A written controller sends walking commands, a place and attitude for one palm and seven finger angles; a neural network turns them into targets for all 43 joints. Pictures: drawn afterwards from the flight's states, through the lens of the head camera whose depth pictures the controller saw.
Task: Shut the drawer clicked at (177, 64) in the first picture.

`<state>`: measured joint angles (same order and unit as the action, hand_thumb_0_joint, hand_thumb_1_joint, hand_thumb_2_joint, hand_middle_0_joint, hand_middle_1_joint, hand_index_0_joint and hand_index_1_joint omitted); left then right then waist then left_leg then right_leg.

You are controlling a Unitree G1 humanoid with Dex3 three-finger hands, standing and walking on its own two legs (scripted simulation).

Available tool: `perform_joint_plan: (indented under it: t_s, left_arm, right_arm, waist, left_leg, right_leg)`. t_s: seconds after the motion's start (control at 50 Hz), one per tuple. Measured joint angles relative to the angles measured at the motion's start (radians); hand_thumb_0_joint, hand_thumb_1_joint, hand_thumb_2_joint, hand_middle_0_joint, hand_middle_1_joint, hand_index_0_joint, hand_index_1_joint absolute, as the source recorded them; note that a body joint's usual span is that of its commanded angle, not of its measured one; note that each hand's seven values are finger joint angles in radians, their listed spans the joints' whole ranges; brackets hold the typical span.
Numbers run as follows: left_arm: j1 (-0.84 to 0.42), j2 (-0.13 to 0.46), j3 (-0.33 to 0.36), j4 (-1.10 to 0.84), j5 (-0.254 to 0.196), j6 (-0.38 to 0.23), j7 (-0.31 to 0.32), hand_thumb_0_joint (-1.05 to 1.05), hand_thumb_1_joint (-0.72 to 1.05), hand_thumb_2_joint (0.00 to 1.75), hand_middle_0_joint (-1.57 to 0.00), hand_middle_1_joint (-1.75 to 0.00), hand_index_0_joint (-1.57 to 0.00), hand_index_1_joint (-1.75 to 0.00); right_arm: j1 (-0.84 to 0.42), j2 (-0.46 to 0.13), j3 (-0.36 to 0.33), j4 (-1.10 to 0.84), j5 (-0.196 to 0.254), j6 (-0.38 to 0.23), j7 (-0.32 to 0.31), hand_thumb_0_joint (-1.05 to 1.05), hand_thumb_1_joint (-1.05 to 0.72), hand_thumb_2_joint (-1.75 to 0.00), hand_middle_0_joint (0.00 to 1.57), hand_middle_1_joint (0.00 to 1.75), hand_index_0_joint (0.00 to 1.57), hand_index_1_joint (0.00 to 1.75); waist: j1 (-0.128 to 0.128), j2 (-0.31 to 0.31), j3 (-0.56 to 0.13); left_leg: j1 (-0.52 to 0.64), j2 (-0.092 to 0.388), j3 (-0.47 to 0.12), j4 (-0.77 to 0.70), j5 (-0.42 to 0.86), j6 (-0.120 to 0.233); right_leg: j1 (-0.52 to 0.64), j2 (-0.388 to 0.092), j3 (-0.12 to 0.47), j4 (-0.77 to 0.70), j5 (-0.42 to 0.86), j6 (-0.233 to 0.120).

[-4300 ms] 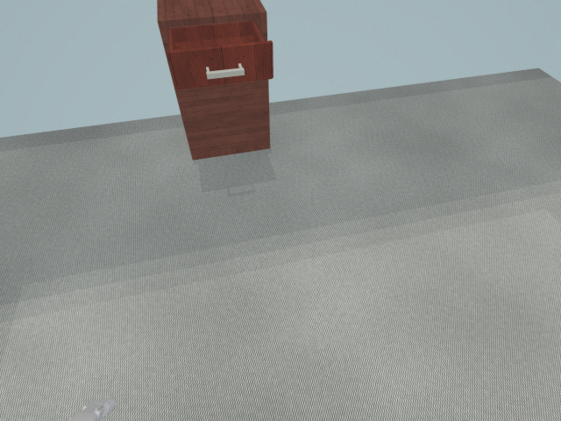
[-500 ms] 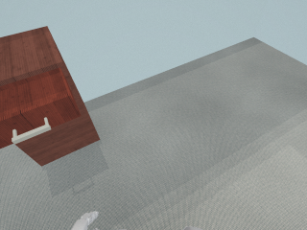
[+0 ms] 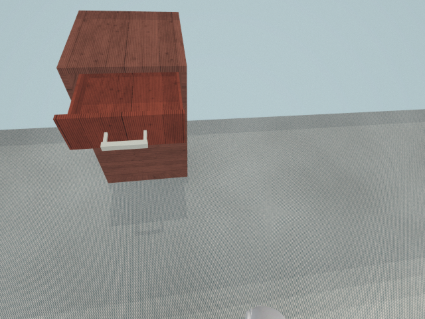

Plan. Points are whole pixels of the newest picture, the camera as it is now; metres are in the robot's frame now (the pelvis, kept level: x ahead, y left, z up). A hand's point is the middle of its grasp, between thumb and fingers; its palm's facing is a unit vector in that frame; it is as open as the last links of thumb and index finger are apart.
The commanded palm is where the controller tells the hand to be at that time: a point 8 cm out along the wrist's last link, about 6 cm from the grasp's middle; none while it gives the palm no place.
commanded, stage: turn to face it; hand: left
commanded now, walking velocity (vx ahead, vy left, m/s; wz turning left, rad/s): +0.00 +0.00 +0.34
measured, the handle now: (125, 140) +0.62 +0.32 -0.16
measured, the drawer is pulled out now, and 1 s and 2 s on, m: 0.22 0.22 0.22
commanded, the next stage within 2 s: take the last steps up to it in 0.32 s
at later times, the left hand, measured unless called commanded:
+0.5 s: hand out of the picture +0.01 +0.12 -0.14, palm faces +0.22 -0.93 -0.28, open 7.3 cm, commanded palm none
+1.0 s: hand out of the picture -0.15 +0.14 -0.17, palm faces +0.36 -0.92 -0.17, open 7.4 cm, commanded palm none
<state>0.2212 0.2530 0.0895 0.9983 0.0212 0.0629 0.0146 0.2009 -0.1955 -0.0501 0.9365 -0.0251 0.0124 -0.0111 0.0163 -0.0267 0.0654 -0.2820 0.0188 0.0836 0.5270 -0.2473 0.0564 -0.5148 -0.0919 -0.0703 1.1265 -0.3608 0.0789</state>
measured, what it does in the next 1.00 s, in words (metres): steps on the spot: right foot, then left foot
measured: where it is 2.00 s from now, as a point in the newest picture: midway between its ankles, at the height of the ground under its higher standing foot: (188, 297)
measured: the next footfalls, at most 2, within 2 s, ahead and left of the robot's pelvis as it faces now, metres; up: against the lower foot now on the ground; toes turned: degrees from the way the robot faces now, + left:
right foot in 0.32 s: +0.05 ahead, -0.15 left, +0.00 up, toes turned +3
left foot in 0.94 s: +0.01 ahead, +0.12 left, +0.00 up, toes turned +22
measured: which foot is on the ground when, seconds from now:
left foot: down 0.00-0.32, up 0.34-0.92, down 0.94-1.00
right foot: up 0.00-0.30, down 0.32-0.94, up 0.96-1.00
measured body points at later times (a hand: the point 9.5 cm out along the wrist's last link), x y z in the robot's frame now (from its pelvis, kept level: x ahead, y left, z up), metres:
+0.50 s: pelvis -0.02 -0.08 +0.01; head +0.00 -0.12 +0.45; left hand +0.00 +0.17 -0.12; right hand +0.07 -0.31 -0.17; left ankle -0.06 +0.07 -0.65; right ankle +0.01 -0.15 -0.74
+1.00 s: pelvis +0.00 +0.01 +0.00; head +0.00 +0.02 +0.45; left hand -0.17 +0.19 -0.16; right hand +0.14 -0.19 -0.14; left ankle -0.03 +0.10 -0.74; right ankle +0.01 -0.14 -0.72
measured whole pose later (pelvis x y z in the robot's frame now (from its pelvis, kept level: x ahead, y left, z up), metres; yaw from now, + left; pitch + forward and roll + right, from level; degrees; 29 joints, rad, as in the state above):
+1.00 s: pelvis +0.00 +0.01 +0.00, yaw +14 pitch -1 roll -1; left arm 0.47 0.17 0.05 1.18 0.03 0.01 0.00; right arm 0.20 -0.16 -0.04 1.01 -0.03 -0.04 0.01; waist 0.06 -0.02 0.01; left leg -0.21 0.05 0.13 0.52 -0.29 0.02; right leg -0.26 -0.10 -0.12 0.70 -0.42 0.01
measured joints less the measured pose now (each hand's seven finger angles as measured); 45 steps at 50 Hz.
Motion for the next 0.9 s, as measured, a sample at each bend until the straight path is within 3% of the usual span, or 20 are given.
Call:
perform_joint_plan:
  t_s: [0.12,0.24,0.3,0.32,0.36,0.4,0.46,0.54,0.72,0.9]
  left_arm:
    - [0.016,0.006,-0.007,0.009,-0.005,0.003,0.010,0.01,0.91,0.90,-0.20,-0.30,-0.20,-0.30]
    - [-0.010,-0.024,-0.024,-0.003,-0.011,-0.002,0.015,0.01,0.91,0.90,-0.20,-0.30,-0.20,-0.30]
    - [-0.019,-0.047,-0.036,-0.017,-0.015,-0.021,0.015,0.00,0.91,0.90,-0.20,-0.30,-0.20,-0.30]
    - [-0.018,-0.054,-0.040,-0.022,-0.012,-0.032,0.016,0.00,0.91,0.90,-0.20,-0.30,-0.20,-0.30]
    - [-0.021,-0.079,-0.051,-0.025,-0.004,-0.045,0.016,0.00,0.91,0.90,-0.20,-0.30,-0.20,-0.30]
    - [-0.014,-0.097,-0.060,-0.032,-0.002,-0.051,0.014,0.00,0.91,0.90,-0.20,-0.30,-0.20,-0.30]
    - [-0.001,-0.116,-0.065,-0.035,-0.005,-0.055,0.014,0.00,0.91,0.90,-0.20,-0.30,-0.20,-0.30]
    - [0.024,-0.116,-0.059,-0.027,-0.006,-0.075,0.014,0.00,0.93,0.90,-0.21,-0.30,-0.20,-0.30]
    - [0.139,-0.115,-0.056,0.041,0.006,-0.106,0.001,0.00,0.91,0.90,-0.20,-0.30,-0.20,-0.30]
    - [0.240,-0.090,-0.042,0.148,0.012,-0.089,-0.007,0.00,0.91,0.90,-0.20,-0.30,-0.20,-0.30]
  right_arm:
    - [0.004,0.006,0.006,0.004,0.005,0.002,0.000,0.00,-0.91,-0.90,0.20,0.30,0.20,0.30]
    - [0.002,0.004,0.004,0.016,-0.001,0.017,0.005,0.00,-0.90,-0.90,0.20,0.30,0.20,0.30]
    - [0.003,-0.004,-0.001,0.026,0.001,0.026,0.008,0.00,-0.90,-0.90,0.20,0.30,0.20,0.30]
    - [0.005,-0.008,-0.004,0.030,0.005,0.028,0.009,0.00,-0.90,-0.90,0.20,0.30,0.20,0.30]
    - [0.004,-0.019,-0.014,0.040,0.011,0.039,0.010,0.00,-0.91,-0.90,0.20,0.30,0.20,0.30]
    - [0.010,-0.026,-0.023,0.049,0.008,0.052,0.013,0.01,-0.91,-0.90,0.20,0.30,0.20,0.30]
    - [0.012,-0.035,-0.032,0.064,0.004,0.057,0.019,0.01,-0.91,-0.90,0.20,0.30,0.20,0.30]
    - [0.030,-0.043,-0.037,0.086,-0.005,0.052,0.027,0.01,-0.91,-0.90,0.20,0.30,0.20,0.30]
    - [0.040,-0.049,-0.032,0.125,-0.012,0.043,0.038,0.01,-0.91,-0.90,0.20,0.30,0.19,0.30]
    - [-0.016,-0.001,-0.007,0.098,-0.002,0.004,0.044,0.01,-0.91,-0.90,0.20,0.30,0.19,0.30]
  waist:
    - [-0.001,0.014,-0.010]
    - [-0.019,0.042,-0.004]
    - [-0.023,0.058,-0.005]
    - [-0.022,0.064,-0.008]
    - [-0.026,0.089,-0.003]
    - [-0.030,0.092,-0.010]
    - [-0.029,0.089,-0.014]
    - [-0.024,0.085,-0.024]
    - [0.019,0.068,-0.047]
    - [0.068,0.027,-0.051]
  left_leg:
    - [0.042,-0.031,-0.036,-0.088,0.051,-0.002]
    - [0.031,-0.042,-0.073,-0.075,0.060,-0.024]
    - [0.003,-0.045,-0.090,-0.034,0.050,-0.046]
    - [-0.013,-0.046,-0.095,-0.005,0.039,-0.056]
    - [-0.058,-0.043,-0.112,0.117,-0.103,-0.068]
    - [-0.118,-0.051,-0.116,0.303,-0.186,-0.075]
    - [-0.167,-0.033,-0.107,0.512,-0.153,-0.091]
    - [-0.161,0.009,-0.108,0.590,-0.073,-0.110]
    - [-0.103,0.068,-0.068,0.436,-0.058,-0.112]
    - [-0.012,0.054,0.008,0.100,-0.096,-0.075]
  right_leg:
    - [0.056,0.007,0.040,-0.094,-0.004,0.021]
    - [0.157,0.033,0.038,-0.312,-0.068,0.007]
    - [0.235,0.051,0.027,-0.488,0.015,-0.004]
    - [0.262,0.055,0.021,-0.556,0.059,-0.023]
    - [0.268,0.064,-0.004,-0.554,0.068,-0.086]
    - [0.281,0.054,-0.028,-0.571,0.069,-0.117]
    - [0.307,0.047,-0.049,-0.622,0.096,-0.128]
    - [0.333,0.049,-0.079,-0.683,0.129,-0.135]
    - [0.369,0.032,-0.117,-0.779,0.173,-0.123]
    - [0.382,-0.003,-0.118,-0.776,0.156,-0.072]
